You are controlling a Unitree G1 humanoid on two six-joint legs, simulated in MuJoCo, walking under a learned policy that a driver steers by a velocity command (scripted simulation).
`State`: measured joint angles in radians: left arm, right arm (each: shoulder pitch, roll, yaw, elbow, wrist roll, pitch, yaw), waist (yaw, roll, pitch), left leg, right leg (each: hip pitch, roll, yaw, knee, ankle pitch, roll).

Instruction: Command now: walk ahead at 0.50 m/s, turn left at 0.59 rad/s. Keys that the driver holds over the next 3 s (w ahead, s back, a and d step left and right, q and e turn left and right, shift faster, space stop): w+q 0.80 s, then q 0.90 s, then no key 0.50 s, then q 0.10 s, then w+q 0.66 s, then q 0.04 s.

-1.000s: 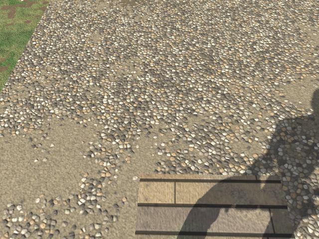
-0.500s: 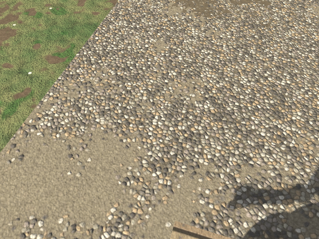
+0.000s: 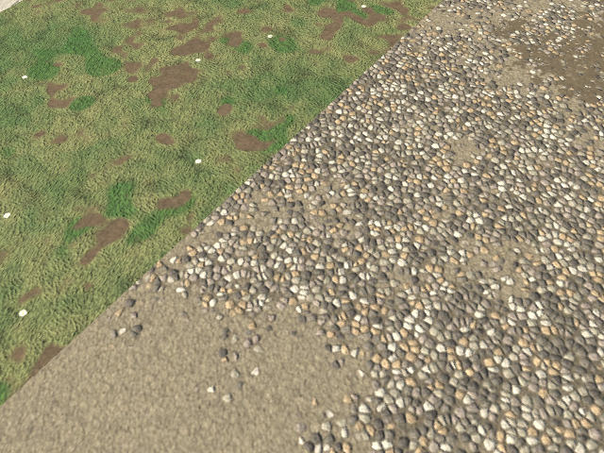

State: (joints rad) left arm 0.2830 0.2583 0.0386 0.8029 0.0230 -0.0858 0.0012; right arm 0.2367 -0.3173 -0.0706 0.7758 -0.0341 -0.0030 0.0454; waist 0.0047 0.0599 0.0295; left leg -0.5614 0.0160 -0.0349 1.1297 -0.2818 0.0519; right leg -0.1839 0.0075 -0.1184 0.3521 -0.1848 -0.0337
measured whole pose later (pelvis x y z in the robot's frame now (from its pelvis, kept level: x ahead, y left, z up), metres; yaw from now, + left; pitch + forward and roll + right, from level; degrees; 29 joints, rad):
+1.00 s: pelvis +0.51 +0.13 -0.01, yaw +36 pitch +1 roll +0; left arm 0.18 0.26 0.02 0.69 0.02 -0.05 0.01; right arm 0.29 -0.33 -0.08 0.76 -0.02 0.00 0.01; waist -0.03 0.04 0.07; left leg -0.44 -0.08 -0.05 1.18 -0.43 0.02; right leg -0.32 -0.02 -0.09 0.49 -0.18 -0.03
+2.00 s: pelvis +0.59 +0.18 +0.00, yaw +66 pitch +0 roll +1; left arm 0.23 0.25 0.03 0.72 0.02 0.02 0.03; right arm 0.21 -0.30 -0.07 0.76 -0.02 0.06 0.01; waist 0.01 0.04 0.05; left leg -0.37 -0.12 -0.14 0.90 -0.43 -0.03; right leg -0.21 0.01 -0.01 0.44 -0.23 -0.04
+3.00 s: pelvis +0.56 +0.40 -0.02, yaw +90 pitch +1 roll +0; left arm 0.37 0.25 0.04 0.89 0.01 -0.05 -0.01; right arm 0.08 -0.28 -0.05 0.76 -0.03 -0.01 0.04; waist 0.06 -0.01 0.09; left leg -0.42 -0.09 0.07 0.61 -0.21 0.12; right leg -0.24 -0.09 -0.06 1.16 -0.42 0.00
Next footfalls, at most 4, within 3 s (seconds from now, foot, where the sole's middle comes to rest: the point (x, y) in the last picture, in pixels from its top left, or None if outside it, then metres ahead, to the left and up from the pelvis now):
0.30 left None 0.29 0.14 -0.78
0.84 right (289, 382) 0.65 0.10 -0.78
1.32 left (190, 420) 0.56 0.32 -0.78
1.78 right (255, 365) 0.69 0.18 -0.78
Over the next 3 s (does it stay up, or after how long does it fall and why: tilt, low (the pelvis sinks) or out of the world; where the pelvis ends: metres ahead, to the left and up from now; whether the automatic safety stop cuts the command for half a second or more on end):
stays up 0.56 0.40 -0.02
